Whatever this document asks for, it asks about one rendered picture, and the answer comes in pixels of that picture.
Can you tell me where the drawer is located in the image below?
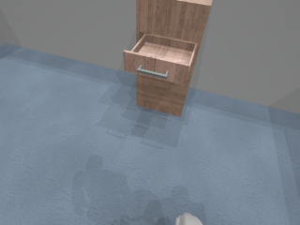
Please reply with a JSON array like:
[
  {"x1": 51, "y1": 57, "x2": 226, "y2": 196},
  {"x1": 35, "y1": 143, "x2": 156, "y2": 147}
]
[{"x1": 123, "y1": 34, "x2": 197, "y2": 85}]

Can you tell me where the handle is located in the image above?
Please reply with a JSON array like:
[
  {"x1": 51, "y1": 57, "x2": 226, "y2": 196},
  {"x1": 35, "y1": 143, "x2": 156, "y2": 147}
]
[{"x1": 137, "y1": 65, "x2": 169, "y2": 80}]

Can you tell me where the cabinet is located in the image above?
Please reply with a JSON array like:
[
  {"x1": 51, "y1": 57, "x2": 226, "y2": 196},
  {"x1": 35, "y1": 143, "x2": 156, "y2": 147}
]
[{"x1": 136, "y1": 0, "x2": 213, "y2": 117}]

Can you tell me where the right robot thigh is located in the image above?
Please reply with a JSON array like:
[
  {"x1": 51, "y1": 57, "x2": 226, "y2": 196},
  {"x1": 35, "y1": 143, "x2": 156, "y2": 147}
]
[{"x1": 175, "y1": 214, "x2": 203, "y2": 225}]

